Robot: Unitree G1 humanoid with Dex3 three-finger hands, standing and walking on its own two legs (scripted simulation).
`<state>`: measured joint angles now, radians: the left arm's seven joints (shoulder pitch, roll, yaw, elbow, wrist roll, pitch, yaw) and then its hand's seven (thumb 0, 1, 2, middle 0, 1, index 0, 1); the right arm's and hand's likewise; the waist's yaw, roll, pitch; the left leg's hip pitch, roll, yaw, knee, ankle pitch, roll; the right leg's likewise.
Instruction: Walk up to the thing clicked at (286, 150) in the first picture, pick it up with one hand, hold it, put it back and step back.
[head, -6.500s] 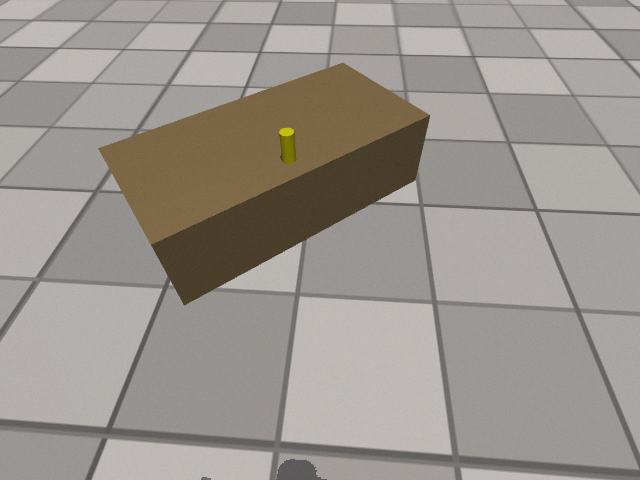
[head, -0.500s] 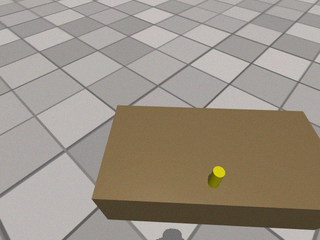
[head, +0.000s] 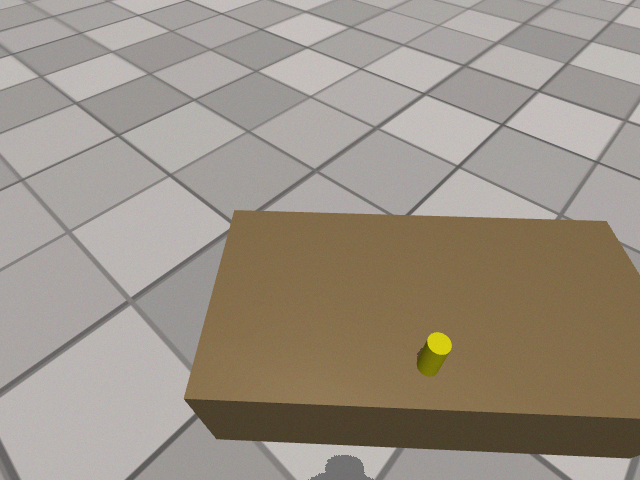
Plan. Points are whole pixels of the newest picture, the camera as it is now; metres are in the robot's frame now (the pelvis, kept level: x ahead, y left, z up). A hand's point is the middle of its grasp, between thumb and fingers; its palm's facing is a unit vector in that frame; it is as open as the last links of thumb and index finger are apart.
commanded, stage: stand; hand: right
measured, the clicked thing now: (433, 355) +0.43 -0.23 -0.36
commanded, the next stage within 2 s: go down in 0.42 s
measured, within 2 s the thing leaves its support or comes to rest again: neither
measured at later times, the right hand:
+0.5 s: hand out of the picture +0.08 -0.25 -0.16, palm faces -0.03 +0.94 -0.34, open 7.4 cm
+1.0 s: hand out of the picture +0.13 -0.27 -0.16, palm faces +0.02 +0.95 -0.32, open 15.8 cm
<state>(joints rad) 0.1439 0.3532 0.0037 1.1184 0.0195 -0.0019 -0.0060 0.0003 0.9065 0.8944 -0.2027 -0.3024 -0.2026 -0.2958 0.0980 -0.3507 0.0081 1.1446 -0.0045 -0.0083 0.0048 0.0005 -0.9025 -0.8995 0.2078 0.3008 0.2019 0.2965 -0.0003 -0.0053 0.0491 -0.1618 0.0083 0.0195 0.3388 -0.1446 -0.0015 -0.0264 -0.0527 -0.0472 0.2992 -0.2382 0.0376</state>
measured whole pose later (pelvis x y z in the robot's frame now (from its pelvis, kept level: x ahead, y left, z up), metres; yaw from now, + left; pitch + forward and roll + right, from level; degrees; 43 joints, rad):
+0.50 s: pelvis +0.00 +0.00 +0.00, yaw +0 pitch -2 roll +0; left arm 0.14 0.35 0.00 1.11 0.02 0.00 0.00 0.00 0.91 0.89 -0.20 -0.30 -0.20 -0.30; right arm 0.10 -0.35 0.01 1.14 -0.01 -0.01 0.00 0.00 -0.90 -0.90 0.21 0.30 0.20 0.30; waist 0.00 0.00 0.05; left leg -0.16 0.01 0.02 0.34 -0.15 0.00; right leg -0.02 -0.05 -0.05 0.30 -0.24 0.04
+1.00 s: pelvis +0.00 -0.02 -0.02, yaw -2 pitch +6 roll +1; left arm 0.24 0.24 0.00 0.69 -0.03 -0.09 0.05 0.00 0.90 0.89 -0.20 -0.30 -0.20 -0.29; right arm 0.11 -0.31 -0.11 0.71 -0.08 0.26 0.05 0.00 0.19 -0.12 0.07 0.05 0.06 0.05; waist 0.02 -0.01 -0.01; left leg -0.41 0.04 0.05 0.55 -0.23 -0.03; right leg -0.34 -0.03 0.00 0.61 -0.37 0.01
